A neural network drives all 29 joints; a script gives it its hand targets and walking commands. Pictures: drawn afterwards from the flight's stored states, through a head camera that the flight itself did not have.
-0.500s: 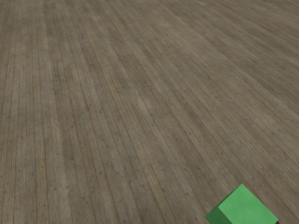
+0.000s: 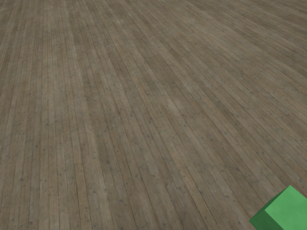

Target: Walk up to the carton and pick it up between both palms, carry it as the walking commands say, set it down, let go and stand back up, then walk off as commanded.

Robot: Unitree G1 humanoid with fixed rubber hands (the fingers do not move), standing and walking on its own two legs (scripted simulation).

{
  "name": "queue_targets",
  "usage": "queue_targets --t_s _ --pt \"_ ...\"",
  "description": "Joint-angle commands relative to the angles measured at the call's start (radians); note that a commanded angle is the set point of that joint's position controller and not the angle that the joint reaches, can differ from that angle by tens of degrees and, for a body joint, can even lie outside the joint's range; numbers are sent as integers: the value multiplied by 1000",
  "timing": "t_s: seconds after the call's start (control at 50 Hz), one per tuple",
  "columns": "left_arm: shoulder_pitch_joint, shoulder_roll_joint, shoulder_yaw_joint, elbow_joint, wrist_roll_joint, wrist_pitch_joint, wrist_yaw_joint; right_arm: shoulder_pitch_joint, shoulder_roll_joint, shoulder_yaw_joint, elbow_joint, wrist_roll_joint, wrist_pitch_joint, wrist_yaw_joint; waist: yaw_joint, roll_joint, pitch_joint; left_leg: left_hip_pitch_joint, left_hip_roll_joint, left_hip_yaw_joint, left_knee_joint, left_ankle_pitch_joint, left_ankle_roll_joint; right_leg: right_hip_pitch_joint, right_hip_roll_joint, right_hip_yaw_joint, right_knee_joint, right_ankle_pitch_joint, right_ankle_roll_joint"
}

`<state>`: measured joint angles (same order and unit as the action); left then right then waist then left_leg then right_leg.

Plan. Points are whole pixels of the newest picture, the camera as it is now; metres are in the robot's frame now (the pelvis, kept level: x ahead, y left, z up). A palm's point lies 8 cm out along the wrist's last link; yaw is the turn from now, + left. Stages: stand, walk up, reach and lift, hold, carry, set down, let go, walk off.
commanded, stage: walk off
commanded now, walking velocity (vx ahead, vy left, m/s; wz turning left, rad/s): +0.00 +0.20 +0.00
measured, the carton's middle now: (287, 222) +0.29 -0.57 -0.66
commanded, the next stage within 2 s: stand in 0.26 s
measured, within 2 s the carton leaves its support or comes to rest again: neither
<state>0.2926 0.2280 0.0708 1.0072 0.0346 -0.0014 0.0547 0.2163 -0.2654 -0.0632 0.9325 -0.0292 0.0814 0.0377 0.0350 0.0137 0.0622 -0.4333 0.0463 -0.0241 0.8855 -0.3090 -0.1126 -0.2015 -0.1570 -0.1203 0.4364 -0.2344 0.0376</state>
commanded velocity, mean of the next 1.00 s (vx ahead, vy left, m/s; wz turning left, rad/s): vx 0.00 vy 0.05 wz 0.00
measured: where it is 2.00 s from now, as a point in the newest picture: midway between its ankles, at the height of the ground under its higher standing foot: outside the picture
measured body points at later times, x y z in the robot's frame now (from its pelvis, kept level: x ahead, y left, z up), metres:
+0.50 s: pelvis -0.01 +0.14 -0.01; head +0.01 +0.13 +0.44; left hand +0.08 +0.38 -0.15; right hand +0.03 -0.10 -0.16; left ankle +0.01 +0.20 -0.75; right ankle -0.04 +0.04 -0.74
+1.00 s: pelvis +0.00 +0.15 +0.00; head +0.00 +0.16 +0.45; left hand -0.02 +0.36 -0.17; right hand -0.03 -0.07 -0.16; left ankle +0.01 +0.20 -0.75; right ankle -0.04 +0.04 -0.75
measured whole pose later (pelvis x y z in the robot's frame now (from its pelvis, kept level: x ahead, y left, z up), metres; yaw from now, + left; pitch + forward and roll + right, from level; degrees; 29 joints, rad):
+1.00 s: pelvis +0.00 +0.15 +0.00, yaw +0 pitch -1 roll +0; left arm 0.30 0.13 -0.01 1.16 0.01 0.00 0.03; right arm 0.33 -0.14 0.02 1.14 -0.01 -0.01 -0.04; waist -0.01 -0.01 0.02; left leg -0.14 -0.07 0.11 0.32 -0.17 0.10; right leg -0.09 -0.03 -0.09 0.35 -0.24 0.00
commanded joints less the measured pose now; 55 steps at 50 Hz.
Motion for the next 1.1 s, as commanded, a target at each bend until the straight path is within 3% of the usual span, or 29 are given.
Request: queue_targets --t_s 0.0,0.04,0.08,0.1,0.12,0.14,0.16,0.2,0.24,0.34,0.42,0.46,0.5,0.52,0.54,0.6,0.72,1.08 --pt "53 212 54 -17 7 3 -3 -52 -8 9 -81 5 -5 8 38 -289 -22 39 -4 105 -169 -40 -3 20 -161 101 -123 328 -148" --pt "36 244 68 -21 9 13 -6 -19 -32 0 -80 8 -8 6 25 -303 -29 107 -4 118 -275 -43 19 -1 -188 134 -114 322 -136" --pt "-2 241 67 -31 0 19 -5 81 -43 -10 -38 0 -17 0 -32 -242 -55 267 -23 143 -505 89 57 -51 -173 114 -21 310 -96" --pt "39 199 58 -27 0 17 -12 161 -83 -22 -6 -12 -31 -5 -51 -105 -111 444 1 109 -567 131 61 -137 -112 64 117 187 -60" --pt "64 99 34 -43 15 26 -21 208 -163 -30 -10 -15 -47 -3 -66 202 -148 526 236 -121 -626 272 91 -296 7 -16 386 -329 -20" --pt "-2 34 14 -84 -8 49 -1 141 -271 -45 -37 -9 -50 -11 -96 403 -123 317 323 -182 -636 297 240 -357 105 44 572 -479 -30" --pt "-54 87 20 -87 -19 61 7 109 -196 -28 -43 -12 -50 -17 -100 315 -85 237 286 -143 -651 225 269 -343 100 132 701 -441 -52" --pt "-19 122 34 -64 -24 56 -1 -8 -117 4 -64 -13 -44 -32 -26 188 -45 217 193 -41 -622 234 228 -351 101 146 744 -290 -73" --pt "48 123 37 -29 -3 52 -5 -39 -86 15 -82 -1 -51 -46 -2 155 -81 242 168 -11 -591 372 253 -323 89 78 777 -210 -51" --pt "-46 56 1 -65 -6 49 -18 36 -54 35 -36 1 -75 -82 -27 102 -56 270 227 -110 -613 340 305 -254 73 75 507 -227 -39" --pt "-61 44 -15 -64 -20 45 -17 68 -64 39 3 3 -77 -87 -35 86 -64 283 242 -156 -619 358 309 -118 101 74 273 -239 -51" --pt "-42 34 -21 -46 -26 38 -18 68 -57 44 26 9 -76 -85 -19 63 -63 280 229 -161 -615 346 288 -39 108 77 121 -171 -59" --pt "24 28 -30 -1 -19 25 -19 93 -48 48 55 25 -75 -79 11 9 -66 203 188 -133 -619 253 207 151 68 112 -138 79 -65" --pt "30 62 -30 0 -5 14 -19 107 -30 51 56 35 -80 -73 3 -43 -72 133 149 -107 -605 158 159 243 -21 206 -167 92 -72" --pt "-63 96 -23 -5 -15 12 -26 119 -11 48 60 41 -82 -68 -55 -165 27 165 45 -16 -627 125 129 73 -65 257 -162 44 -93" --pt "-87 19 -44 3 -24 -9 -32 123 -8 46 112 17 -86 -64 -42 -87 2 348 62 -20 -608 226 149 -9 -8 172 -161 27 -58" --pt "-28 2 -56 60 -28 -7 -24 141 25 57 160 21 -95 -69 -40 -10 15 304 68 -47 -642 162 164 28 26 144 -150 18 -62" --pt "96 -46 -79 170 -25 -4 -14 200 55 75 215 23 -102 -79 -52 -13 25 315 70 -69 -646 199 167 13 43 130 -134 46 -50"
